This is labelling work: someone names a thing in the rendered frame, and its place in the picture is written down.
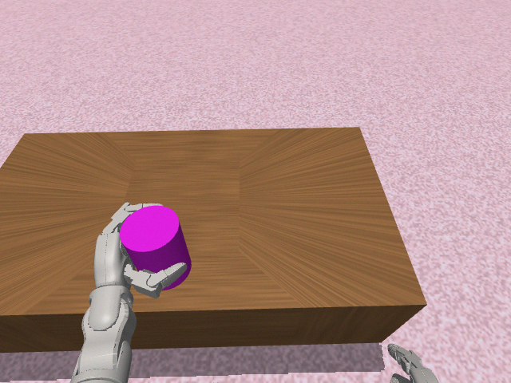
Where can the left robot hand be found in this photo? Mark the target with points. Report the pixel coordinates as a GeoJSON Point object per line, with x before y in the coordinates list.
{"type": "Point", "coordinates": [113, 265]}

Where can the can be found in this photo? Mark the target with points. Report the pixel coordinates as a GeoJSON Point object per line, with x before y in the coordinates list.
{"type": "Point", "coordinates": [154, 241]}

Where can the left robot arm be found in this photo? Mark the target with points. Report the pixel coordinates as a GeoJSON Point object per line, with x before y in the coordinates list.
{"type": "Point", "coordinates": [108, 326]}

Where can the right robot hand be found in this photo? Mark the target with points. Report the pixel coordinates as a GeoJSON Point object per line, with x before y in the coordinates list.
{"type": "Point", "coordinates": [412, 365]}

